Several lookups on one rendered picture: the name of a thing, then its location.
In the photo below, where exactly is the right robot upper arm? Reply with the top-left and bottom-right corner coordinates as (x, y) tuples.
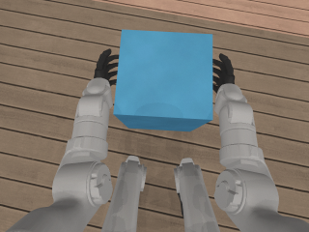
(213, 167), (309, 232)

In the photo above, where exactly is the robot right hand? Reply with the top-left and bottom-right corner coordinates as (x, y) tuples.
(212, 53), (235, 94)

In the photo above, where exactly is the right robot forearm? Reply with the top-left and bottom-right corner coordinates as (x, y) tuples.
(213, 83), (279, 202)

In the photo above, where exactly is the left robot forearm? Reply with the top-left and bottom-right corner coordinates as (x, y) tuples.
(52, 77), (113, 196)

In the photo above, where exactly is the robot left shin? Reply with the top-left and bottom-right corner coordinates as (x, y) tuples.
(118, 155), (140, 176)

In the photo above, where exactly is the left robot upper arm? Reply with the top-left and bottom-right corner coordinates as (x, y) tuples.
(6, 160), (113, 232)

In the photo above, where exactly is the robot left thigh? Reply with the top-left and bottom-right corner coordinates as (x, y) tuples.
(100, 159), (147, 232)

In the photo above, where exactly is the carton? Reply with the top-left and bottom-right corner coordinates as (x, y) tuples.
(113, 29), (213, 132)

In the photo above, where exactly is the robot left hand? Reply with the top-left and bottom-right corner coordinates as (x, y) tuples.
(94, 48), (120, 86)

